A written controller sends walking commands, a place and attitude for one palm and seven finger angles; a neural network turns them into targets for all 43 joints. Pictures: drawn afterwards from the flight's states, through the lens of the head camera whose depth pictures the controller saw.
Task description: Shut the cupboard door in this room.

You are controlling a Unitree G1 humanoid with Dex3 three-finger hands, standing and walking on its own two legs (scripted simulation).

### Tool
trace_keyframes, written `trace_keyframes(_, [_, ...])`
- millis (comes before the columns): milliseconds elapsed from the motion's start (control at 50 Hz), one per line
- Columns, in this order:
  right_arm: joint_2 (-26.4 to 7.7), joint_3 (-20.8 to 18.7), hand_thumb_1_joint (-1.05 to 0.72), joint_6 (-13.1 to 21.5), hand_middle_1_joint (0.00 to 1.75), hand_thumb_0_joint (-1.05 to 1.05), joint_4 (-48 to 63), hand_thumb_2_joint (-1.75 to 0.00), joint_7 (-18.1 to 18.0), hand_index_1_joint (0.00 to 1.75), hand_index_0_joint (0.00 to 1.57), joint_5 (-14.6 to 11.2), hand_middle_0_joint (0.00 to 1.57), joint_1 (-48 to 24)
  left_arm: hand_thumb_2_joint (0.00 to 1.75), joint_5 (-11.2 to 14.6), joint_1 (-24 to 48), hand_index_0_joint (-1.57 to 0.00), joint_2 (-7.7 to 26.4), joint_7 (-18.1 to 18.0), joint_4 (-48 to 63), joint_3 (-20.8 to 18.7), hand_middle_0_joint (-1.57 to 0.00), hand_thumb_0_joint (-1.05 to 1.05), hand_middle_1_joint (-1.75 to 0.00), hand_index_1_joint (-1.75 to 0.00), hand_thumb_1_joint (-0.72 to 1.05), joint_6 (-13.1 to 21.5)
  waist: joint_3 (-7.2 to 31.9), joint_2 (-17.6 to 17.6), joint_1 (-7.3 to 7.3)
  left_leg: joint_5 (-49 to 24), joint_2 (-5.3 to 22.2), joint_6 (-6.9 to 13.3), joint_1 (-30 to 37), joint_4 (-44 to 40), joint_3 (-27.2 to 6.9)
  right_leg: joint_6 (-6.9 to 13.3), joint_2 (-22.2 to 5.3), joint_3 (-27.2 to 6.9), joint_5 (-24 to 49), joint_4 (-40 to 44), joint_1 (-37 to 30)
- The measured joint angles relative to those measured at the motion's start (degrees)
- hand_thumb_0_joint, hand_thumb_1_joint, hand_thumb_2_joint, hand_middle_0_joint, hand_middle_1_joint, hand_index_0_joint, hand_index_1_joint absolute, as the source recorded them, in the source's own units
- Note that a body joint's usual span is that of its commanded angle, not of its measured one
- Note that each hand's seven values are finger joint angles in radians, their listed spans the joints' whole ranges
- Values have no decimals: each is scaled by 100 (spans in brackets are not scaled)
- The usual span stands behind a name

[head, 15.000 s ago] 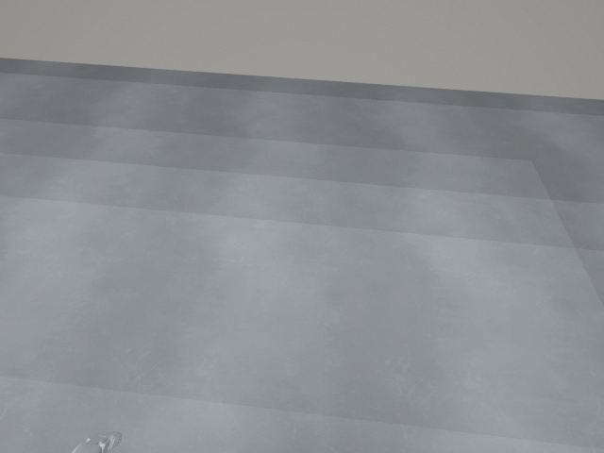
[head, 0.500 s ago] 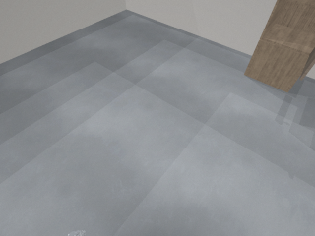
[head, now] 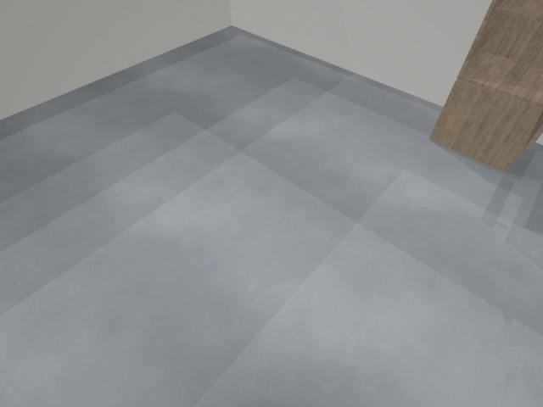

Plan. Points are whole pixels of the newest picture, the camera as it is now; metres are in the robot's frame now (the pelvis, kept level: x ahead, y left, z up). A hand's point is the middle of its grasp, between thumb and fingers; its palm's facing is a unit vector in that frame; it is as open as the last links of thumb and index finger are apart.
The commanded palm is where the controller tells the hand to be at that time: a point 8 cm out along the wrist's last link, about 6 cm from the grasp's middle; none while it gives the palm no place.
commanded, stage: turn or walk to find it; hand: left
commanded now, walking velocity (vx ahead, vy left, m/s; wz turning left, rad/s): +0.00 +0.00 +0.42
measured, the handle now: out of the picture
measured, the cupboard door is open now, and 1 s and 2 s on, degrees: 92 92 92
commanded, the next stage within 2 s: none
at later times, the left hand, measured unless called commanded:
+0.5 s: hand out of the picture +0.06 +0.23 -0.15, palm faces +0.17 -0.94 -0.29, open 7.4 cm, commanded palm none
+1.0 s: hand out of the picture -0.14 +0.19 -0.19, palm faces +0.42 -0.87 -0.24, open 7.4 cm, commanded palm none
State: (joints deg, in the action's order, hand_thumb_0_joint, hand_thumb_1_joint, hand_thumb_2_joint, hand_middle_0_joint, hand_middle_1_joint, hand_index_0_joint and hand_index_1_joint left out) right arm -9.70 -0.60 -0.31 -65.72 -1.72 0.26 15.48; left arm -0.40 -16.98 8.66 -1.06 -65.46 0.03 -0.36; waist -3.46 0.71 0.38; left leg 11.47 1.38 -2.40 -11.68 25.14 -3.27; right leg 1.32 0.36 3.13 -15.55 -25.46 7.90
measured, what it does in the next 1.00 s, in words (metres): steps on the spot, turning left: right foot, then left foot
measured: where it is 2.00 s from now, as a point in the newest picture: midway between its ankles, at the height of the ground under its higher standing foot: outside the picture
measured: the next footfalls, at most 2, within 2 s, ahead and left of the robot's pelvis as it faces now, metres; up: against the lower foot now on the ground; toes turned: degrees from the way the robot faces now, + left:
right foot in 0.52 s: +0.00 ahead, -0.11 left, +0.00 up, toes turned +10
left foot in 0.96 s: -0.06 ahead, +0.12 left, +0.00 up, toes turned +27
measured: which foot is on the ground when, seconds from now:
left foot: down 0.00-0.52, up 0.54-0.94, down 0.96-1.00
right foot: down 0.00-0.24, up 0.26-0.50, down 0.52-0.98, up 1.00-1.00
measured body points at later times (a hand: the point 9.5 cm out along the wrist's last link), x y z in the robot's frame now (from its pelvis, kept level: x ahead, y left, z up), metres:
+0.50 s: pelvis -0.02 +0.00 -0.01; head +0.02 -0.01 +0.44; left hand +0.05 +0.28 -0.13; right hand +0.05 -0.23 -0.17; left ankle +0.03 +0.15 -0.74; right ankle -0.04 -0.12 -0.73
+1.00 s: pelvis -0.04 +0.01 -0.02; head +0.01 +0.05 +0.43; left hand -0.16 +0.24 -0.17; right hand +0.17 -0.18 -0.15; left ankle -0.10 +0.11 -0.74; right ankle -0.03 -0.12 -0.73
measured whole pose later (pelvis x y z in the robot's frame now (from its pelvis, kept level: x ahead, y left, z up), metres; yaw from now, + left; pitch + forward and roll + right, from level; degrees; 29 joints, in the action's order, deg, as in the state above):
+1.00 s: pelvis -0.04 +0.01 -0.02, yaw +24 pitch +0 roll +1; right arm -13.4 -2.3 -2.0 -54.9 0.6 0.5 5.0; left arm -1.4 -17.4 14.0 -0.7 -56.9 -2.2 -2.0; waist -7.1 -3.0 2.4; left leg 19.2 -0.3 0.6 -14.8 33.7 4.0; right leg -2.1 -7.9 8.9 -26.9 -43.2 15.6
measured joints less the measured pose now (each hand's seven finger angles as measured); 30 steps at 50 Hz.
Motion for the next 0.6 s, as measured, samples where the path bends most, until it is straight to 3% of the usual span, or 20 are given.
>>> trace_keyframes(160, [9,-82,-90,-115,30,1,190,-90,46,30,20,21,20,-58,90,-41,133,-20,-18,-5,213,-112,-20,0,-30,-29,90,-95,-35,4,14,258,-128,88,-433,661,-165,-76,-107,169,-225,-440,248])
trace_keyframes(280, [37,-139,-90,-98,30,1,483,-90,91,30,20,65,20,-145,90,-57,442,-20,184,-2,473,-234,-20,0,-30,-29,90,-181,-34,-176,-27,371,-367,232,-732,989,-191,-213,-314,153,-636,-1155,641])
trace_keyframes(340, [73,-145,-90,-66,30,1,661,-90,83,30,20,85,20,-202,90,-63,700,-20,325,-21,641,-273,-20,0,-30,-29,90,-201,-49,-154,-100,162,-427,264,-820,770,-322,-234,-181,-56,-1261,-2202,1059])
trace_keyframes(380, [50,-152,-90,-74,30,0,753,-90,82,30,20,106,20,-221,90,-56,859,-20,378,-18,781,-289,-20,0,-30,-29,91,-180,-38,-57,-146,-17,-436,256,-857,561,-477,-258,-84,-136,-1379,-2469,1187])
trace_keyframes(460, [-74,-203,-90,-128,30,0,893,-89,106,30,20,129,20,-238,90,-22,1080,-20,428,3,1086,-288,-20,0,-30,-29,91,-106,5,122,-194,-311,-461,149,-919,241,-771,-311,25,-264,-1253,-1901,1059])
trace_keyframes(520, [-197,-270,-90,-197,30,0,985,-89,140,30,20,104,20,-213,90,-9,1108,-20,457,12,1275,-263,-20,0,-30,-29,91,-31,66,164,-186,-348,-566,10,-1036,323,-929,-274,-5,-275,-530,-650,595])
trace_keyframes(560, [-322,-342,-90,-260,30,1,992,-89,159,30,20,83,20,-234,90,-60,1057,-20,403,1,1320,-249,-20,0,-30,-29,91,-1,42,287,-180,361,-536,57,-1234,957,-835,-41,22,-136,-316,-598,511])
trace_keyframes(600, [-421,-397,-90,-337,30,1,973,-89,173,30,20,106,20,-240,90,-81,915,-20,354,-2,1343,-231,-20,0,-30,-29,91,-10,68,254,-160,1079,-549,85,-1530,2092,-489,48,-83,-58,-407,-609,418])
